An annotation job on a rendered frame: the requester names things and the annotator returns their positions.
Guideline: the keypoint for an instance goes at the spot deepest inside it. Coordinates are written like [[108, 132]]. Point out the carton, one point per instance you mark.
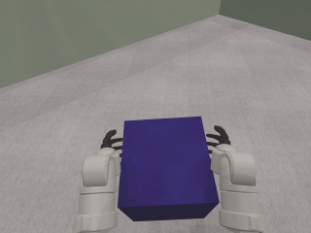
[[166, 170]]

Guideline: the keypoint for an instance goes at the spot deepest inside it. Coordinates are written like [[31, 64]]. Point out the robot right forearm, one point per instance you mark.
[[240, 211]]

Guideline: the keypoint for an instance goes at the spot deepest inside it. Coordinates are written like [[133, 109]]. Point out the robot left forearm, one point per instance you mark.
[[97, 200]]

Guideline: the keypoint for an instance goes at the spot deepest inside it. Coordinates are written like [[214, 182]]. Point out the left robot hand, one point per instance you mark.
[[107, 141]]

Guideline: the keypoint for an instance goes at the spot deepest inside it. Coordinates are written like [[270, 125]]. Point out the right robot hand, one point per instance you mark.
[[223, 139]]

